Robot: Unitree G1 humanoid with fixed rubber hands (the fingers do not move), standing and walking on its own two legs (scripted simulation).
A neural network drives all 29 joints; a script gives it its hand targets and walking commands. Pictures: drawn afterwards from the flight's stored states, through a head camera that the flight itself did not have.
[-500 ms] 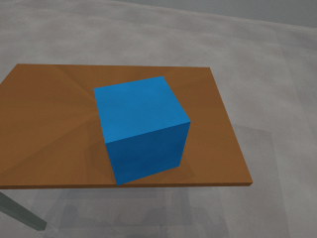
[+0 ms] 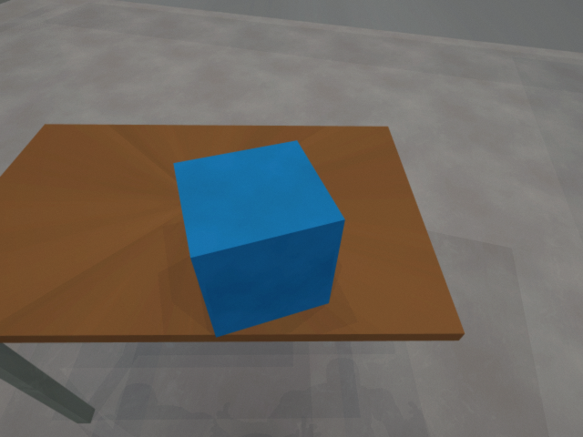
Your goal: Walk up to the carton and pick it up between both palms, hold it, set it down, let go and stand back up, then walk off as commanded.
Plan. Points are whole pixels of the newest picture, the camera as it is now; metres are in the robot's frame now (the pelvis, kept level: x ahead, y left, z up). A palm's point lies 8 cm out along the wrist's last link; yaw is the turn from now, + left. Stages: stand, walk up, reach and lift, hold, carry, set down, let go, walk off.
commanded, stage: walk up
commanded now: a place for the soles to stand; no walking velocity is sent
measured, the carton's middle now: (256, 238) +0.41 +0.07 +0.04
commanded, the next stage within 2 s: reach and lift in 1.88 s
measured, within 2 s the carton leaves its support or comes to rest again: neither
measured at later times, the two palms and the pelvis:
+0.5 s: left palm out of the picture +0.03 +0.36 -0.09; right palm out of the picture +0.08 -0.26 -0.11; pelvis -0.02 +0.04 +0.00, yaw +3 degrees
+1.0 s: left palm out of the picture -0.05 +0.40 -0.11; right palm out of the picture +0.05 -0.22 -0.12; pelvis -0.06 +0.08 -0.01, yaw +4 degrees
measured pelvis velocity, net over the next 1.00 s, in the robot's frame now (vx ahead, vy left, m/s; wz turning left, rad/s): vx -0.06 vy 0.08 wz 0.08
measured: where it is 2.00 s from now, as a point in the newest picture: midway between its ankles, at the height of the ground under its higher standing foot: outside the picture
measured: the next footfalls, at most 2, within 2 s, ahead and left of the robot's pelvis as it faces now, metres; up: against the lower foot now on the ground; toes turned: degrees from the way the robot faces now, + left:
left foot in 0.54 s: +0.05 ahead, +0.21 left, +0.00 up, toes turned -1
right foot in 0.80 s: -0.01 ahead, -0.03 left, +0.00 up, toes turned -1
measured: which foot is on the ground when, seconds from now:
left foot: down 0.00-0.24, up 0.26-0.52, down 0.54-1.00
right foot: down 0.00-0.56, up 0.58-0.78, down 0.80-1.00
